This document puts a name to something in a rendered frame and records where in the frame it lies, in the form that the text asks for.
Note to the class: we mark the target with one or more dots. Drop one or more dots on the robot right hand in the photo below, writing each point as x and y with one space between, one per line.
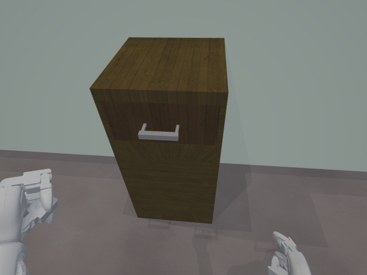
295 262

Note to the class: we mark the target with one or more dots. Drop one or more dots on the robot left hand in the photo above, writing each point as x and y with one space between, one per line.
14 204

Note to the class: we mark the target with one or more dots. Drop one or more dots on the cabinet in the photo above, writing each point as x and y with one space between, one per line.
167 181

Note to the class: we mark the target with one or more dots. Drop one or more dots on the handle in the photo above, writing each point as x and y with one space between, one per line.
158 135

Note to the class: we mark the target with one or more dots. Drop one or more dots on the drawer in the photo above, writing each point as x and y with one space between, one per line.
197 123

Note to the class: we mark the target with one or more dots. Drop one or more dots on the robot left forearm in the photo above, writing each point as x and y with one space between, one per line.
12 255

